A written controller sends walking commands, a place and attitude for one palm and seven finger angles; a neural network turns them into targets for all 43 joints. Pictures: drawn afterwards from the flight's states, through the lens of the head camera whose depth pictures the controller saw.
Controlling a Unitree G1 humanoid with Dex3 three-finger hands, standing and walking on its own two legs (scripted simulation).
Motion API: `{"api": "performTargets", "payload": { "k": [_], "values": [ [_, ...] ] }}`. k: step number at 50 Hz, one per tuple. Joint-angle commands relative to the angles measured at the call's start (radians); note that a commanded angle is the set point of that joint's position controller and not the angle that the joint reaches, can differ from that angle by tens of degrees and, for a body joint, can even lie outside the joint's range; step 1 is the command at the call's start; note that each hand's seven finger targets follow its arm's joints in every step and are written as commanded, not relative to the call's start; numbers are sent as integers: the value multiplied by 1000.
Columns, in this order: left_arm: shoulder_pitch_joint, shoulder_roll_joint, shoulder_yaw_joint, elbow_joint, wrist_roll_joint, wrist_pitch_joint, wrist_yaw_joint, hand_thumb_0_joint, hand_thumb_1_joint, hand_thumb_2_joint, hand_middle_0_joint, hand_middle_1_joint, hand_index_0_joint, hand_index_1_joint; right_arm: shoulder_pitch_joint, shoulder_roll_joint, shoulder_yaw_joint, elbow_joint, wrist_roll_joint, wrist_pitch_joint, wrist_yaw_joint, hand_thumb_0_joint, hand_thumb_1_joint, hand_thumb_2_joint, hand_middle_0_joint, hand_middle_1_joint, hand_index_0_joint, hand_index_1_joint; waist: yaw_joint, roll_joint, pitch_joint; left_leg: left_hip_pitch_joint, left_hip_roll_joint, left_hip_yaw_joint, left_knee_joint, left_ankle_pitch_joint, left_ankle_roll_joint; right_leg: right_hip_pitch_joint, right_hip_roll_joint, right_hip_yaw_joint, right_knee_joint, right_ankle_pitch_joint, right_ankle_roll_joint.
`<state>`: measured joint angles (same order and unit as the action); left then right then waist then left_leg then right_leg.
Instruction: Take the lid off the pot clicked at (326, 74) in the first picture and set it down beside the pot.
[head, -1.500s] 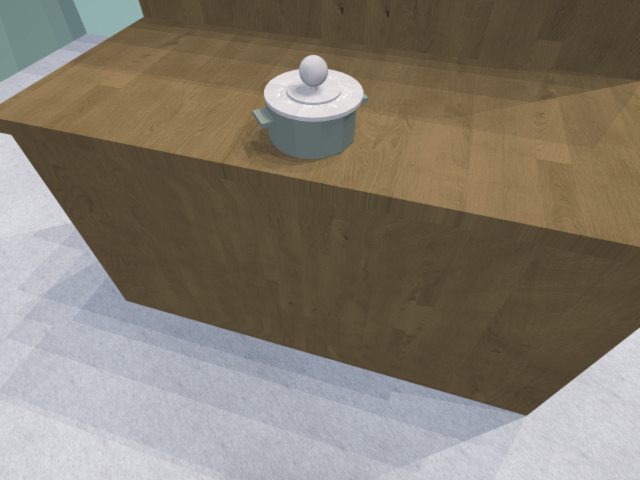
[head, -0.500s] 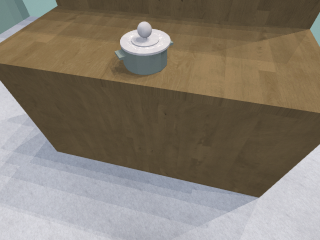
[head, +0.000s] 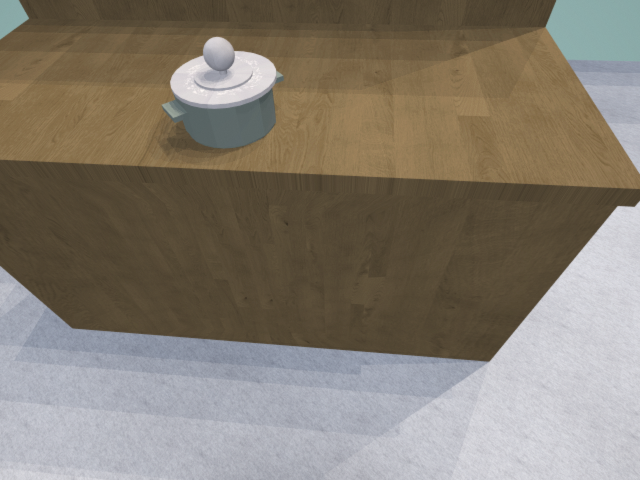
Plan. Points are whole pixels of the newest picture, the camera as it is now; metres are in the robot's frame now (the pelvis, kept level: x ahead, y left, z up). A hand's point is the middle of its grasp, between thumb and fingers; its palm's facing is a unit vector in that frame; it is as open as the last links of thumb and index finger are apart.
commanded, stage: take the last steps up to it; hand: left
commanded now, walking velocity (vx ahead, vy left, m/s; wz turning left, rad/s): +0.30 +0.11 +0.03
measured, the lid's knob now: (219, 54) +0.73 +0.21 +0.16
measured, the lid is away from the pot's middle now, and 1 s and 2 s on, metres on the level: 0.01 0.01 0.01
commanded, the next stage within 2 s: come to a stop and stand still in 0.62 s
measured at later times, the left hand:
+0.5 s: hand out of the picture +0.11 +0.25 -0.17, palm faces +0.06 -0.98 -0.19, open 7.4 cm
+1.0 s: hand (173, 385) +0.27 +0.26 -0.16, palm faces +0.06 -0.97 -0.24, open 7.3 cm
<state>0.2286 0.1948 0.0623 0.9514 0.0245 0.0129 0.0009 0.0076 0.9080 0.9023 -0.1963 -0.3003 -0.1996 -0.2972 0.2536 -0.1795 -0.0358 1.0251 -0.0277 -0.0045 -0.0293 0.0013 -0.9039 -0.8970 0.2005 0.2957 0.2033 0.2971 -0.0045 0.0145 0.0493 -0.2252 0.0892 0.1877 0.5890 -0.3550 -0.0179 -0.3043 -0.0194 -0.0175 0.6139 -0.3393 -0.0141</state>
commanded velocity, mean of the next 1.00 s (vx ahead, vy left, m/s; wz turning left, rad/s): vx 0.08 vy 0.06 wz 0.01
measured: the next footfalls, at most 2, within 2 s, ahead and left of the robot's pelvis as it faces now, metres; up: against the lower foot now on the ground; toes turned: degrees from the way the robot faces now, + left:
left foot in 0.36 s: +0.18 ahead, +0.17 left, +0.00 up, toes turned +5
right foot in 0.72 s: +0.29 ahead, -0.05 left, +0.00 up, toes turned -5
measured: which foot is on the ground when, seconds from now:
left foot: down 0.00-0.00, up 0.02-0.34, down 0.36-0.72, up 0.74-1.00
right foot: down 0.00-0.36, up 0.38-0.70, down 0.72-1.00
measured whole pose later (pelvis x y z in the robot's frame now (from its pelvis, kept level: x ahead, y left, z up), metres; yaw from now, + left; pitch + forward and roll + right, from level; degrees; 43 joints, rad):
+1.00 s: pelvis +0.23 +0.07 +0.01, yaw +0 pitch -1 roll +1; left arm 0.23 0.17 0.05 0.98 0.03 0.00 0.04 0.00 0.93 0.90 -0.20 -0.30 -0.20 -0.30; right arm 0.21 -0.18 -0.06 1.03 0.00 0.02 -0.03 0.00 -0.91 -0.90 0.20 0.30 0.20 0.30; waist 0.01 0.00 0.06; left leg -0.37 0.03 0.05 0.67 -0.33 -0.05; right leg -0.28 -0.06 -0.07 0.54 -0.25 -0.01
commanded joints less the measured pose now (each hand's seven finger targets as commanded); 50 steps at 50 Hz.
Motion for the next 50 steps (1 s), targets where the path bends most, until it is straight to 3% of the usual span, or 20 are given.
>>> {"api": "performTargets", "payload": {
  "k": [1,2,5,8,13,16,17,18,19,20,23,26,30,34,36,37,39,42,47,50],
  "values": [
    [254,196,36,16,-10,-30,22,0,900,900,-200,-300,-200,-300,-57,-107,-26,-84,4,-2,17,0,-900,-900,200,300,200,300,103,-234,40,-404,-20,-142,395,-248,22,193,-349,564,-468,-305,-211],
    [215,177,38,17,-7,-35,25,0,900,900,-200,-300,-200,-300,-72,-102,-28,-80,2,-5,23,0,-900,-900,200,300,200,300,77,-255,74,-457,-18,-181,478,-175,30,172,-314,566,-473,-319,-214],
    [133,133,32,-5,-1,-61,28,0,900,900,-200,-300,-200,-300,-15,-95,-30,-52,0,-19,37,0,-900,-900,200,300,200,300,16,-119,20,-390,14,-181,448,-40,16,165,-287,370,-417,-87,-210],
    [163,142,36,17,2,-73,20,0,900,900,-200,-300,-200,-300,-32,-59,-25,-60,8,-24,45,0,-900,-900,200,300,200,300,28,-131,17,-336,-4,-142,291,3,8,177,-263,262,-410,50,-194],
    [177,155,42,49,3,-73,13,0,900,900,-200,-300,-200,-300,-44,-49,-28,-80,15,-39,54,0,-900,-900,200,300,200,300,29,-164,42,-222,-30,-118,106,51,17,142,-264,204,-396,41,-160],
    [139,133,43,52,3,-61,10,0,900,900,-200,-300,-200,-300,96,-63,-28,-37,14,-56,43,0,-900,-900,200,300,200,300,-35,-106,30,65,-71,-78,-94,121,20,4,-183,96,-246,8,-103],
    [145,97,34,50,2,-56,7,0,900,900,-200,-300,-200,-300,200,-113,-39,-3,8,-63,31,0,-900,-900,200,300,200,300,-73,45,-7,202,-27,-157,-164,56,40,-67,-121,47,-37,33,-82],
    [157,43,27,28,-8,-52,-1,0,900,900,-200,-300,-200,-300,296,-210,-61,12,-11,-66,19,0,-900,-900,200,300,200,300,-91,296,-52,291,209,-505,-286,-22,134,-235,-3,-79,260,-163,-29],
    [111,30,17,-13,-6,-59,-2,0,900,900,-200,-300,-200,-300,342,-233,-60,8,-7,-51,9,0,-900,-900,200,300,200,300,-98,273,-36,267,294,-670,-385,-80,230,-346,20,-44,455,-257,-27],
    [75,30,14,-21,1,-58,3,0,900,900,-200,-300,-200,-300,313,-218,-56,2,-8,-43,10,0,-900,-900,200,300,200,300,-95,210,-16,177,311,-711,-400,-206,275,-381,-17,-4,615,-246,-49],
    [78,31,13,10,4,-57,-13,0,900,900,-200,-300,-200,-300,135,-93,-15,-34,-1,-64,3,0,-900,-900,200,300,200,300,-9,95,32,21,192,-477,-431,-24,220,-347,-99,25,596,-15,-26],
    [110,11,6,16,-1,-40,-15,0,900,900,-200,-300,-200,-300,112,-96,-10,-27,8,-80,1,0,-900,-900,200,300,200,300,23,94,-30,38,143,-305,-401,293,216,-235,-97,-18,405,-1,3],
    [47,1,3,-21,0,-38,-9,0,900,900,-200,-300,-200,-300,129,-101,-19,-8,5,-67,6,0,-900,-900,200,300,200,300,7,68,16,-36,148,-280,-390,213,223,-108,-74,-55,162,7,7],
    [166,29,18,11,8,-50,2,0,900,900,-200,-300,-200,-300,121,-75,-16,9,9,-51,7,0,-900,-900,200,300,200,300,65,-60,-7,-162,57,-203,-169,9,141,199,-42,-53,-111,103,7],
    [294,197,49,23,1,-60,18,0,900,900,-200,-300,-200,-300,121,-23,-14,-39,14,-46,17,0,-900,-900,200,300,200,300,100,-376,-35,-441,-100,-75,291,-263,40,354,-433,500,-413,-54,-165],
    [261,166,41,17,-9,-56,26,0,900,900,-200,-300,-200,-300,92,-64,-21,-31,6,-38,12,0,-900,-900,200,300,200,300,84,-241,-10,-399,-50,-159,404,-225,33,228,-440,495,-436,-65,-214],
    [110,96,25,-9,-5,-59,40,0,900,900,-200,-300,-200,-300,101,-37,-13,-4,10,-21,8,0,-900,-900,200,300,200,300,17,-206,-12,-319,-13,-199,425,-111,14,117,-355,322,-389,209,-194],
    [58,81,22,-22,1,-51,47,0,900,900,-200,-300,-200,-300,105,8,-11,14,22,5,4,0,-900,-900,200,300,200,300,-5,-116,-56,-191,-33,-167,312,-82,-17,78,-281,107,-272,672,-188],
    [65,152,37,-12,3,-25,47,0,900,900,-200,-300,-200,-300,54,-15,-26,-24,23,17,4,0,-900,-900,200,300,200,300,16,-166,-78,-144,-77,-123,117,-6,-38,134,-269,97,-178,793,-177],
    [32,148,33,-18,-8,-6,42,0,900,900,-200,-300,-200,-300,91,-51,-35,-20,20,11,3,0,-900,-900,200,300,200,300,-19,-141,-101,55,-54,-128,-145,282,-22,53,-191,47,-70,594,-78]
  ]
}}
